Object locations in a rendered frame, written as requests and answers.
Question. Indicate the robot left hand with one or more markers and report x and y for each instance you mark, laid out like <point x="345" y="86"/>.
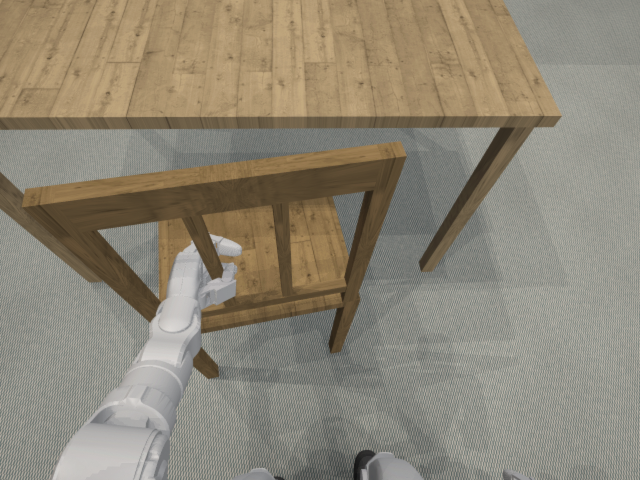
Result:
<point x="188" y="274"/>

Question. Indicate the robot right foot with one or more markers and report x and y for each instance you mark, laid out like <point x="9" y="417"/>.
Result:
<point x="361" y="460"/>

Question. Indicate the right robot shin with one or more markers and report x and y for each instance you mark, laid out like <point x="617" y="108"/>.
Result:
<point x="380" y="455"/>

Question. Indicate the table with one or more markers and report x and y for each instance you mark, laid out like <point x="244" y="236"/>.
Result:
<point x="271" y="64"/>

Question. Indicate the robot left upper arm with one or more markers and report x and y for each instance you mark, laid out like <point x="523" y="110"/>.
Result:
<point x="115" y="452"/>

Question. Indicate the left robot forearm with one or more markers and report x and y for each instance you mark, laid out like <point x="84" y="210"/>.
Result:
<point x="155" y="383"/>

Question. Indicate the chair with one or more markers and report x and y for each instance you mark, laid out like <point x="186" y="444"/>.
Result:
<point x="280" y="210"/>

